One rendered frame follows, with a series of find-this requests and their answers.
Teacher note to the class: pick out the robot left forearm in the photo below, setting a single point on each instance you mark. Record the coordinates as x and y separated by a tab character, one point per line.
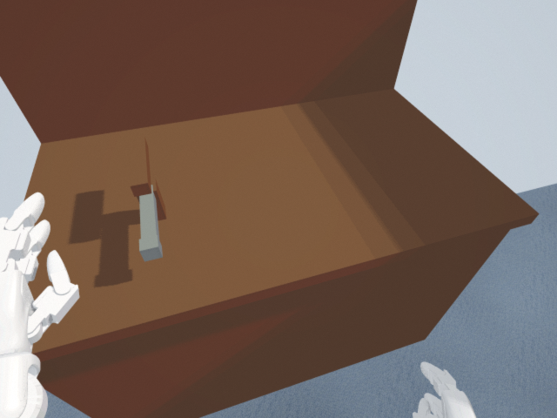
21	394

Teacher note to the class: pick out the robot left hand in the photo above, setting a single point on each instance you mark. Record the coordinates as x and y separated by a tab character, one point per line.
20	244

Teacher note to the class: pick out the counter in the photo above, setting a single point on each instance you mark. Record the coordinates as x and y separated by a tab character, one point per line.
310	216

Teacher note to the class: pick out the robot right hand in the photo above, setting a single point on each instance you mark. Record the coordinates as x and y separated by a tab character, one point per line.
453	403

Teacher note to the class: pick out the tap lever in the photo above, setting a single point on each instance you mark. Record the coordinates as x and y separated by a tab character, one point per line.
149	244

